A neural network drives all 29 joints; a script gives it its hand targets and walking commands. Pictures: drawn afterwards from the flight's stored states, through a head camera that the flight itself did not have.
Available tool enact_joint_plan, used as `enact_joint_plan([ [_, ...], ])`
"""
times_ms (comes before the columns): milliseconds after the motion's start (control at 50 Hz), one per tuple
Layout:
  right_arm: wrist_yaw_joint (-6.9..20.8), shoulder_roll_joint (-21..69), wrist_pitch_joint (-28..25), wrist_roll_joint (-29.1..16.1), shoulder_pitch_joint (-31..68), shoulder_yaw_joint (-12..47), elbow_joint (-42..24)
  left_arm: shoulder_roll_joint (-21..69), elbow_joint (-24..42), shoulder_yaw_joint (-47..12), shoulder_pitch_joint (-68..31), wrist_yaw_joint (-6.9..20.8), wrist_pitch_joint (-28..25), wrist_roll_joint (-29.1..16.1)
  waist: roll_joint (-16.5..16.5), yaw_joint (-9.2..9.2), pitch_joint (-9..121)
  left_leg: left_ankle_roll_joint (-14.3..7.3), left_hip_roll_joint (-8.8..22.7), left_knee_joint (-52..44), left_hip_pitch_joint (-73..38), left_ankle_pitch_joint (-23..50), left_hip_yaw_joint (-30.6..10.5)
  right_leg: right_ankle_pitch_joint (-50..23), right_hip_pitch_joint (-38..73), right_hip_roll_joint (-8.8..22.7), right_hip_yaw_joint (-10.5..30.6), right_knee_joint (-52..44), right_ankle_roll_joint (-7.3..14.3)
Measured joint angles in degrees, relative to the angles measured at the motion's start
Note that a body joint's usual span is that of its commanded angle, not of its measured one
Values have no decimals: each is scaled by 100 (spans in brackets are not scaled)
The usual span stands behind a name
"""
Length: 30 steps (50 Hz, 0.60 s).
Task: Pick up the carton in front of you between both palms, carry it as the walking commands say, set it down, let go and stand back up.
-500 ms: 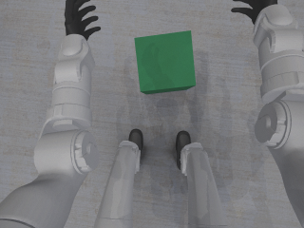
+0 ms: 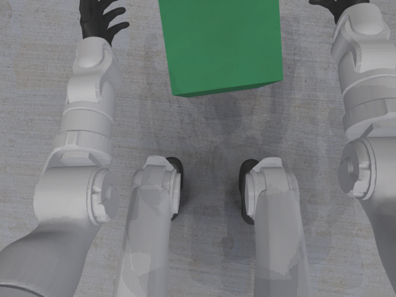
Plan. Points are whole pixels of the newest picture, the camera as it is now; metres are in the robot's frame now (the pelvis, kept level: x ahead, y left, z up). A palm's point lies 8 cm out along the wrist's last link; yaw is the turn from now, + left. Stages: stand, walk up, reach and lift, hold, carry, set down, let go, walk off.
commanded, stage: reach and lift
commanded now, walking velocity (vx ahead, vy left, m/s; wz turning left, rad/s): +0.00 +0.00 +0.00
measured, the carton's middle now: (219, 46) +0.53 -0.03 -0.34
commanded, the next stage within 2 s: none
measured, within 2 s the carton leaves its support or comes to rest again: leaves its support in 1.14 s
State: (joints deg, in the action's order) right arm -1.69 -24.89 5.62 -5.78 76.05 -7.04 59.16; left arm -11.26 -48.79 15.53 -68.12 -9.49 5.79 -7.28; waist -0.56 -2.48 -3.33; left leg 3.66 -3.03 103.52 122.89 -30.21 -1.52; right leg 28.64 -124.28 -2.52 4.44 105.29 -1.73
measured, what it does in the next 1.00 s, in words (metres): lowers itself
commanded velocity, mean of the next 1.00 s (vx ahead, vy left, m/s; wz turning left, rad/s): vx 0.00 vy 0.00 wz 0.00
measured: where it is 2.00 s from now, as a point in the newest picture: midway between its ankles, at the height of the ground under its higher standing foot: (209, 201)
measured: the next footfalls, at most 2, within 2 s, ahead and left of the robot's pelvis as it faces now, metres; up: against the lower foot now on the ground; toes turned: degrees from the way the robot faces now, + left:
none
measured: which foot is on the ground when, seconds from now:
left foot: down 0.00-1.00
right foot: down 0.00-1.00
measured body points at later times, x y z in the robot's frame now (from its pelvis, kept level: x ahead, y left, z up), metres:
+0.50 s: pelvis -0.01 +0.00 -0.10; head +0.37 -0.03 +0.13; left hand +0.53 +0.16 -0.29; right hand +0.56 -0.20 -0.29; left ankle +0.10 +0.13 -0.43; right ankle +0.09 -0.12 -0.43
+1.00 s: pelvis -0.02 +0.00 -0.09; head +0.35 -0.03 +0.14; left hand +0.53 +0.13 -0.28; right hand +0.56 -0.18 -0.28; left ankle +0.10 +0.13 -0.43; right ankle +0.09 -0.12 -0.43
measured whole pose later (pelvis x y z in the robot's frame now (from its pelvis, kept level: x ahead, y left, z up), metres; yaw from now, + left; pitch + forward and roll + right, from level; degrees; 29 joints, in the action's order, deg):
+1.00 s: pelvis -0.02 +0.00 -0.09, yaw +0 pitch +36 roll +3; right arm -3.7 -23.8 4.1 -8.5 94.5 1.0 74.4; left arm -10.3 -63.3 14.7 -86.0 -11.7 3.5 -7.9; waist -2.1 -1.6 -23.2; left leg 4.6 -3.7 122.9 128.3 -31.3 -1.4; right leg 32.2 -129.7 -1.2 3.4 125.4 -0.9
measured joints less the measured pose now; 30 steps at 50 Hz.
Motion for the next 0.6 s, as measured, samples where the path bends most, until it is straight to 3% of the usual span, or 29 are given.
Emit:
enact_joint_plan([
  [100, -27, -177, 104, -233, 555, 274, 282, -169, -262, -178, -501, -67, 121, -251, -40, -33, -579, 41, -12, 730, 318, -28, -8, 216, -325, -31, -21, 752, -14],
  [300, -33, -317, -52, -439, 1395, 565, 1137, -311, -1212, -292, -1398, -6, -75, -314, -106, -12, -1507, 103, -64, 1579, 662, -38, -19, 248, -667, 16, -68, 1621, 14],
  [420, -85, -349, -209, -626, 1404, 760, 1122, -361, -1338, -470, -1502, -15, -249, -480, -131, 12, -1990, 87, -24, 1953, 560, -210, -4, 446, -554, 114, -126, 2005, 81],
  [600, -141, -211, -299, -659, 1187, 839, 1025, -274, -1284, -639, -1265, -76, -380, -642, -157, 33, -1736, 78, -19, 2165, 669, -325, 21, 579, -659, 144, -120, 2228, 84],
])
